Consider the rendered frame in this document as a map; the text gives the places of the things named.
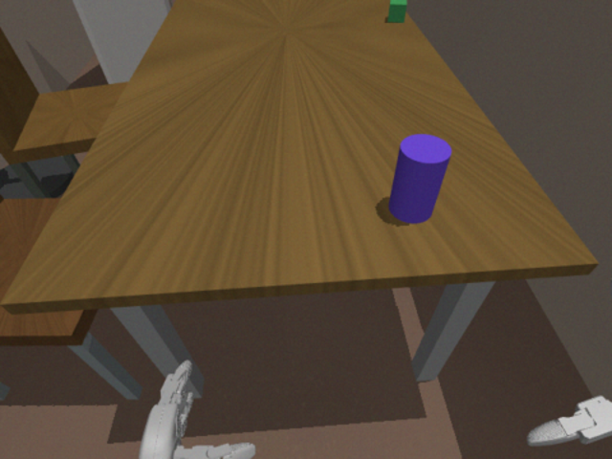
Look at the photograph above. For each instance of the right robot hand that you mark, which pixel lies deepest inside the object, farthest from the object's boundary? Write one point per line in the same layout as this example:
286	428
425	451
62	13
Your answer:
591	422

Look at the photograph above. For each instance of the table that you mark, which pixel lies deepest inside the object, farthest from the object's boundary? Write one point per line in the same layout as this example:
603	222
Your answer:
252	154

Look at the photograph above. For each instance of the left robot hand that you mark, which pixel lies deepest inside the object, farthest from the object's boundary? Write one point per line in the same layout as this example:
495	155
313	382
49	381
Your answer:
166	424

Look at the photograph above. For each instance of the chair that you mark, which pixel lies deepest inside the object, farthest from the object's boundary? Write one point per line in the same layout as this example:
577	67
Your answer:
37	126
21	222

